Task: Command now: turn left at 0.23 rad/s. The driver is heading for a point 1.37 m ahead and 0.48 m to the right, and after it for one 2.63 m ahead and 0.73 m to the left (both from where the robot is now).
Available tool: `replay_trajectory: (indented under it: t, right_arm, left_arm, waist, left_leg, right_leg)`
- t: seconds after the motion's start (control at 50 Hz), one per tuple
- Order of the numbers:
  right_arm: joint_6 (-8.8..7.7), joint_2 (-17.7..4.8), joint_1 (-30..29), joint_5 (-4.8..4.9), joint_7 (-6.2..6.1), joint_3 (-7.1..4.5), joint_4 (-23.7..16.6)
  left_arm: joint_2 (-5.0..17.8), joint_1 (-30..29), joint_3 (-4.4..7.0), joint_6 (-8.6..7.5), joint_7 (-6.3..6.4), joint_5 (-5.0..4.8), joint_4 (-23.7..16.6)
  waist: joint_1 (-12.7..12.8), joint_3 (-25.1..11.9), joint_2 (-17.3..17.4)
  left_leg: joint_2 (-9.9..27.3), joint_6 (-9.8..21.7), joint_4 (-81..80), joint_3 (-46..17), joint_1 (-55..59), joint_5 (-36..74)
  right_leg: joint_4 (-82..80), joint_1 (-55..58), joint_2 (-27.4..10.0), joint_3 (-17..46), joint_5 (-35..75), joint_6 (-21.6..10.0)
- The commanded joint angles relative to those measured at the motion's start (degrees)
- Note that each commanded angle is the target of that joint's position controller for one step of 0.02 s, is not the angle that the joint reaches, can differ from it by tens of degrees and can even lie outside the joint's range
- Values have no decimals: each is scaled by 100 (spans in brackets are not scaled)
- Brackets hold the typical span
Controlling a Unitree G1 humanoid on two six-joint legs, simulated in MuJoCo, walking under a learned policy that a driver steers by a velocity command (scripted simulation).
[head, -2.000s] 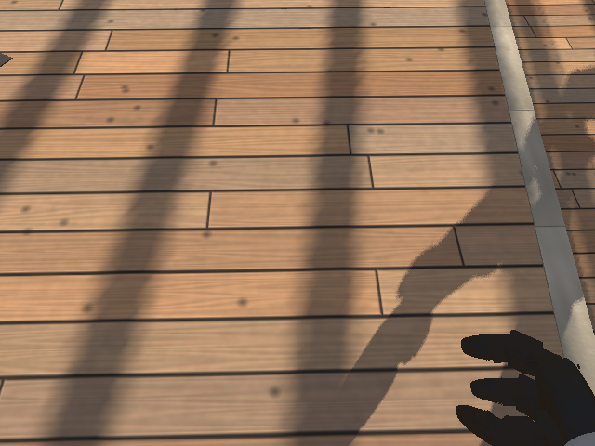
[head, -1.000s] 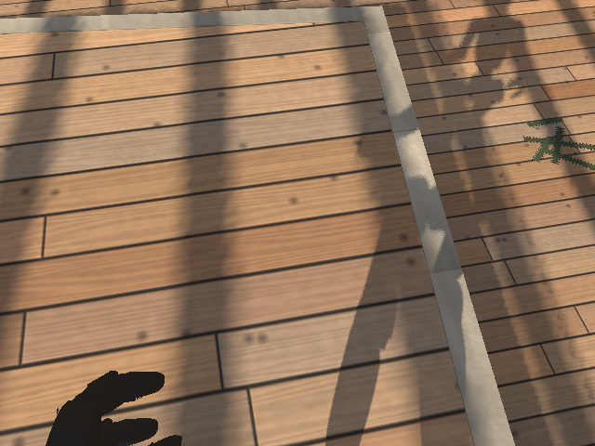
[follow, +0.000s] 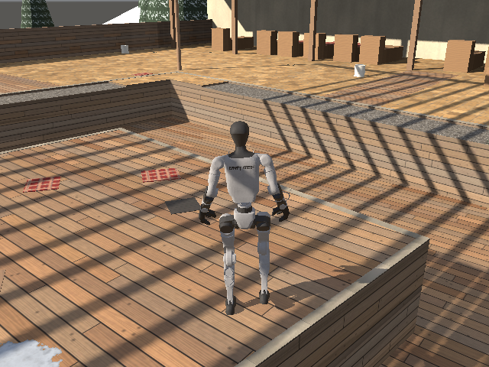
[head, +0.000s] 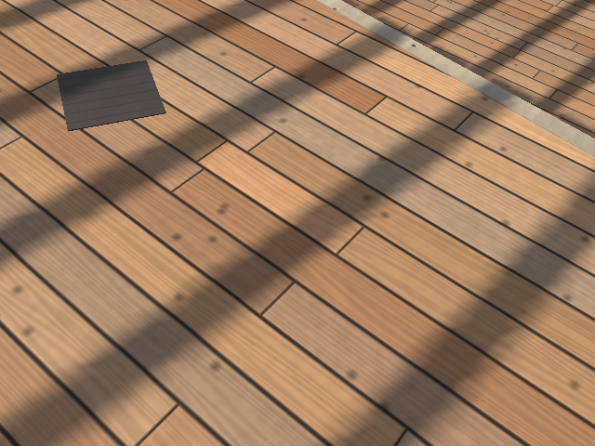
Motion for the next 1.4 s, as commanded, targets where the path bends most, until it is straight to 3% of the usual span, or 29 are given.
replay_trajectory:
  t: [0.02, 0.12, 0.14, 0.16, 0.18, 0.2, 0.26, 0.38, 0.48, 0.5, 0.52, 0.54, 0.56, 0.6, 0.64, 0.7, 0.78, 0.92, 0.94, 1.0, 1.02, 1.06, 1.08, 1.1, 1.12, 1.16, 1.2, 1.32, 1.4]
  right_arm:
    - [-44, -825, -148, -47, -38, -229, -315]
    - [-27, -609, -188, 132, 17, -147, -81]
    - [-97, -409, 46, 58, 13, -84, -23]
    - [-158, -385, 383, -8, 15, -96, 4]
    - [-143, -395, 291, -94, -19, -89, 179]
    - [-111, -502, 74, -99, -41, -134, 203]
    - [-23, -720, -249, -99, -147, -263, 82]
    - [-129, -298, -300, 30, -41, -275, -217]
    - [-250, -355, 550, 181, -9, -356, 12]
    - [-220, -720, 1083, 135, -37, -488, 143]
    - [-100, -1177, 610, 34, -103, -587, 27]
    - [-138, -1070, 346, -280, -71, -519, -269]
    - [-161, -861, -181, -307, -123, -452, -459]
    - [-185, -667, -773, -65, -221, -361, -562]
    - [-180, -655, -624, -70, -299, -305, -522]
    - [-72, -788, -135, -104, -309, -353, -378]
    - [-176, -1295, 352, 99, -199, -571, -279]
    - [-417, -1363, 640, 97, -88, -683, 19]
    - [-467, -965, 847, -143, 114, -507, 152]
    - [-459, -1054, 845, -161, 209, -472, 447]
    - [-414, -1189, 834, -124, 203, -483, 564]
    - [-341, -1297, 622, 68, 184, -446, 759]
    - [-394, -1177, 226, 99, 237, -363, 625]
    - [-486, -387, -543, 146, 355, -165, -33]
    - [-507, -787, -883, 197, 335, -289, -117]
    - [-524, -781, -143, 225, 359, -296, 199]
    - [-330, -710, 521, 93, 456, -318, 653]
    - [-197, -359, -458, 177, 643, -223, 532]
    - [-265, -251, -1535, 40, 700, -75, 42]
  left_arm:
    - [76, -477, -104, -126, -19, -9, -586]
    - [76, -26, -114, -216, -117, -7, -482]
    - [367, 109, -77, -250, -89, 119, -488]
    - [845, -45, 11, -262, -82, 171, -516]
    - [247, -78, -142, -309, -141, 189, -438]
    - [79, -333, -199, -330, -191, 141, -479]
    - [793, -314, 47, -312, -146, -63, -619]
    - [934, 25, 246, -87, 23, -86, -818]
    - [920, -668, 343, 171, 90, -268, -986]
    - [665, -672, 281, 184, 75, -249, -1030]
    - [132, -305, 174, 160, -1, -171, -1058]
    - [736, -356, 297, 50, -31, -100, -1103]
    - [972, -309, 371, 36, -20, -172, -982]
    - [918, 116, 378, 129, 34, -116, -675]
    - [797, -27, 321, 177, 43, -124, -740]
    - [517, -381, 181, 144, -9, -138, -939]
    - [566, -801, 113, 68, -181, -247, -1140]
    - [307, -1264, -14, -48, -368, -306, -1228]
    - [370, -1286, -20, 175, -587, 412, -1258]
    - [147, -1339, -99, 104, -763, 305, -1212]
    - [130, -1196, -106, 28, -752, 294, -1170]
    - [269, 417, -9, -133, -558, 353, -620]
    - [575, 1972, 142, -188, -395, 424, -203]
    - [1525, 2707, 284, -265, -218, 434, -226]
    - [1586, 2276, 301, -254, -102, 365, -419]
    - [750, 1394, 19, -283, -125, 318, -363]
    - [262, 722, -153, -422, -164, 165, -467]
    - [157, 1375, -125, -746, -202, 229, 116]
    - [256, 1699, -129, -726, -46, 221, 472]
  waist:
    - [-194, -461, 1086]
    - [103, -336, 813]
    - [23, -522, 408]
    - [-375, -528, -647]
    - [-240, -616, -727]
    - [-230, -306, -622]
    - [-80, -98, -707]
    - [83, -504, -595]
    - [-434, -800, -390]
    - [-560, -921, 163]
    - [-146, -718, 1896]
    - [-193, -583, 1639]
    - [-26, -253, 1125]
    - [231, -22, 872]
    - [102, 15, 660]
    - [-140, -70, 566]
    - [-455, -286, 819]
    - [-516, 279, 635]
    - [-549, 338, 851]
    - [-545, 541, 981]
    - [-422, 567, 957]
    - [550, 35, 483]
    - [1474, -874, 8]
    - [1757, -1196, -1678]
    - [1758, -959, -341]
    - [717, -137, -82]
    - [104, 93, -505]
    - [145, 948, -109]
    - [230, 1104, 139]
  left_leg:
    - [1297, 1101, -779, -1123, 550, 2218]
    - [1149, 940, -524, -1462, 101, 1831]
    - [796, 552, -268, -1295, -220, 1013]
    - [252, 145, 23, -722, -543, 51]
    - [309, -182, -102, -567, 112, -170]
    - [294, -254, -225, -496, 365, 65]
    - [59, -166, 207, -146, 163, 268]
    - [-250, -304, 1511, -393, -1236, -1490]
    - [-319, -317, -700, -145, 757, 294]
    - [419, -7, -1054, -736, 2025, 411]
    - [1890, 746, -1462, -2422, 2125, 382]
    - [2596, 1359, -1591, -2990, 1053, 358]
    - [2229, 1278, -1709, -2494, 634, 24]
    - [1570, 859, -1686, -1407, 392, 98]
    - [1408, 891, -1652, -691, 264, 879]
    - [1476, 1042, -1501, -246, 874, 1398]
    - [2145, 1044, -2263, -789, 1782, -1467]
    - [2415, 787, -2632, 65, 2300, -1603]
    - [2311, 566, -2621, 448, 1952, -1913]
    - [2014, 425, -2608, 978, 918, -1358]
    - [2061, 514, -2490, 985, 804, -877]
    - [1639, 587, -652, 1472, 124, 1786]
    - [1220, 489, 1296, 1447, -1281, 1603]
    - [371, 284, 3433, 760, -3431, -2001]
    - [-21, 304, 4221, -773, -4009, -1165]
    - [578, 230, 4235, -661, -3518, -92]
    - [846, -64, 4141, -456, -2724, 516]
    - [745, 44, 3989, -51, -3488, 1708]
    - [653, 349, 2452, 867, -3318, 1637]
  right_leg:
    - [-929, 340, -45, 93, -236, -60]
    - [-3456, 1885, 43, 121, 974, -411]
    - [-3649, 2618, -496, 740, 2307, -581]
    - [-3404, 2599, -1108, 1212, 2937, -1153]
    - [-3698, 1902, -1297, 1637, 2072, -1606]
    - [-3772, 1529, -1070, 1552, 1459, -1502]
    - [-3729, 1383, -1027, 1894, 1405, -1455]
    - [-3670, 2285, -1335, 3199, 2242, -1927]
    - [-3281, 913, -435, 2480, 1465, -1116]
    - [-2442, -321, -90, 2028, 265, -703]
    - [-584, -1636, 782, 746, -1654, -226]
    - [561, -1563, 222, 857, -1710, -24]
    - [1140, -1416, 3, 910, -1206, 50]
    - [1792, -1396, -161, 740, -367, 242]
    - [2030, -1248, -195, 524, 61, 376]
    - [1191, -1334, -260, 311, 337, 492]
    - [474, -1651, -487, 208, -16, 288]
    - [-346, -1741, -640, 94, -122, -239]
    - [-924, -1191, -352, -144, -131, -352]
    - [-2125, 467, 130, -531, -409, -670]
    - [-2407, 922, 281, -651, -480, -784]
    - [-3371, 3199, 639, -863, -104, -1023]
    - [-3233, 5404, 137, -135, -365, -1079]
    - [-4092, 6390, -1816, 2476, -1745, -1142]
    - [-4385, 5432, -2249, 3420, -1016, -1202]
    - [-4333, 4097, -1850, 1868, -287, -965]
    - [-4774, 3033, -1336, 957, -6, -688]
    - [-5508, 2853, -1033, -592, 1751, -635]
    - [-5563, 3454, -889, -1392, 3590, -606]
